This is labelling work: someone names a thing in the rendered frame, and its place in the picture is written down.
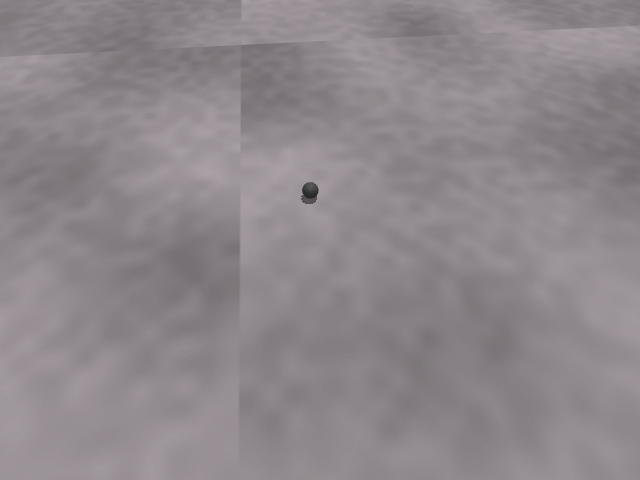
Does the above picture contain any ball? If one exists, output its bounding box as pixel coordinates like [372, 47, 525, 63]
[302, 182, 318, 199]

